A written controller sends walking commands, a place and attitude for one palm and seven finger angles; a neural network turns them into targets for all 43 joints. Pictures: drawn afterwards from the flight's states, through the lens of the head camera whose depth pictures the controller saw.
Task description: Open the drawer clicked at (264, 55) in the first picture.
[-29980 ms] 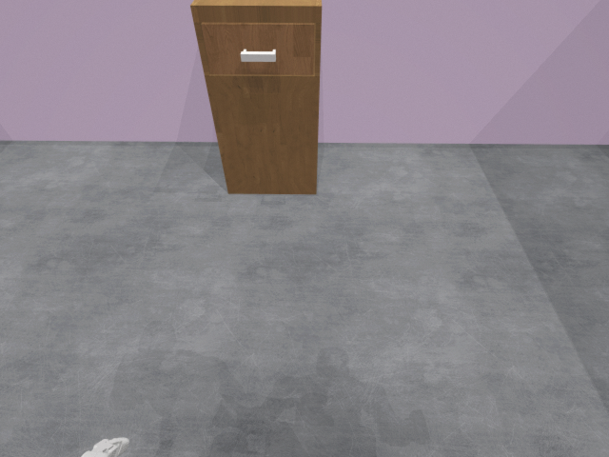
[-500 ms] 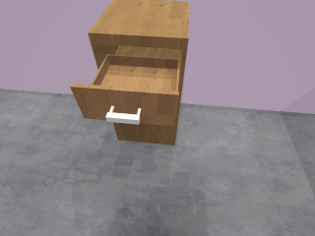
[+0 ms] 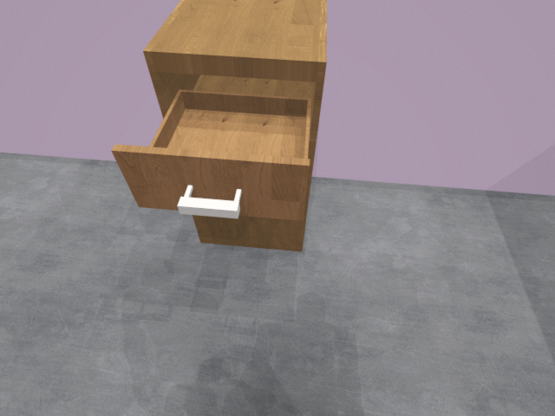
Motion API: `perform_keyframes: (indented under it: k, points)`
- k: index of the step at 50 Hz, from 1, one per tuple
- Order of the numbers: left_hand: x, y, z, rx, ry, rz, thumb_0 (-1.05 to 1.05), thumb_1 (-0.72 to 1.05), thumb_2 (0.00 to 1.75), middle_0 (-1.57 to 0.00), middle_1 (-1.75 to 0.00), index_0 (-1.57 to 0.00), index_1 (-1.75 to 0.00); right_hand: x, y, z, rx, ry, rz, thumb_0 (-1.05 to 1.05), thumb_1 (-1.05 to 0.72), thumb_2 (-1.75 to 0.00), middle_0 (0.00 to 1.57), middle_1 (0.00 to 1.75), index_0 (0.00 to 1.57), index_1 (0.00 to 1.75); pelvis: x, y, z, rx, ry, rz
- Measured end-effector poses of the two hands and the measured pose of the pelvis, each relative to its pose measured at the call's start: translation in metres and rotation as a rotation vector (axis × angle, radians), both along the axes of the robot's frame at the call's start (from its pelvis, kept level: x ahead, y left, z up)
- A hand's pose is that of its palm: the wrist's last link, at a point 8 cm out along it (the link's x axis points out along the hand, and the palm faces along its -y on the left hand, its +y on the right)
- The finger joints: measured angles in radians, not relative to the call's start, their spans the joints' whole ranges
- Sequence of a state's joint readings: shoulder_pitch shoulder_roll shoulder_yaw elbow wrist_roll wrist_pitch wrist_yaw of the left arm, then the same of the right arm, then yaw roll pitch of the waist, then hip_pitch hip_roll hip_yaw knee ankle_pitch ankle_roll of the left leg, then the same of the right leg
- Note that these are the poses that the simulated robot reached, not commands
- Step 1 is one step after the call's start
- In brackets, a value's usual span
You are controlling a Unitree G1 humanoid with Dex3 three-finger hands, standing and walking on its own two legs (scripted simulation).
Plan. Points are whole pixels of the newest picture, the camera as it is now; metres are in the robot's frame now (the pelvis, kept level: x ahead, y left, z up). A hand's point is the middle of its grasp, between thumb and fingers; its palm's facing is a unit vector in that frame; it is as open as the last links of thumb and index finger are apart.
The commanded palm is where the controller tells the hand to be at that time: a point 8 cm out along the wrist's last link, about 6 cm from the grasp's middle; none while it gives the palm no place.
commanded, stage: look to check the result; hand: left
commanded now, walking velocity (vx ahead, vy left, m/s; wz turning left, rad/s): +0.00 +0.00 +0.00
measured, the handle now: (211, 199) +0.53 +0.17 -0.07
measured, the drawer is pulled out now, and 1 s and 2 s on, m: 0.30 0.30 0.30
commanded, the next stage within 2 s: stand and wait in 0.44 s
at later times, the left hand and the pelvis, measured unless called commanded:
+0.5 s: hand out of the picture +0.00 +0.15 -0.18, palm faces +0.05 -0.98 -0.18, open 7.3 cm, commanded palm none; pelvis +0.01 -0.01 +0.00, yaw +0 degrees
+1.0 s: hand out of the picture +0.01 +0.14 -0.18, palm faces +0.06 -0.98 -0.18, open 7.3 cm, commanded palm none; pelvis +0.02 -0.02 +0.00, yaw +1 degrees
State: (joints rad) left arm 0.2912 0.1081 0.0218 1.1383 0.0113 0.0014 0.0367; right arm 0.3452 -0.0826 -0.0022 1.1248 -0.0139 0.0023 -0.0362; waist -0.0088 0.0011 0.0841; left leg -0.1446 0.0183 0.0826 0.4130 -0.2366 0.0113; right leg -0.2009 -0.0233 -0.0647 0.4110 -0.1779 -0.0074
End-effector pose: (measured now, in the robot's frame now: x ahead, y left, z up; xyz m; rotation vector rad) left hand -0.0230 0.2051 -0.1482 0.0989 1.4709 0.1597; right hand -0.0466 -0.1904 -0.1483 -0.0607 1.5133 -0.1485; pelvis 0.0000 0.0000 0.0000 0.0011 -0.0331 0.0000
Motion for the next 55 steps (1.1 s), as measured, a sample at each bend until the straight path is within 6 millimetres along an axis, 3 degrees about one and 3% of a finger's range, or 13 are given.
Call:
perform_keyframes:
  k: [18, 55]
  points:
    - [0.014, -0.007, 0.002, 0.009, -0.015, -0.001, 0.0, 0.91, 0.89, -0.2, -0.3, -0.2, -0.3, 0.03, -0.007, -0.003, 0.006, -0.048, 0.011, 0.0, -0.91, -0.9, 0.2, 0.3, 0.2, 0.3, 0.01, -0.008, 0.001, 0.0, 0.0, -0.001]
    - [0.027, -0.016, 0.003, 0.02, -0.011, 0.009, 0.0, 0.92, 0.89, -0.2, -0.3, -0.2, -0.3, 0.042, -0.025, -0.002, -0.001, -0.023, 0.028, 0.0, -0.91, -0.9, 0.2, 0.3, 0.2, 0.3, 0.023, -0.022, 0.001, -0.001, 0.006, 0.011]
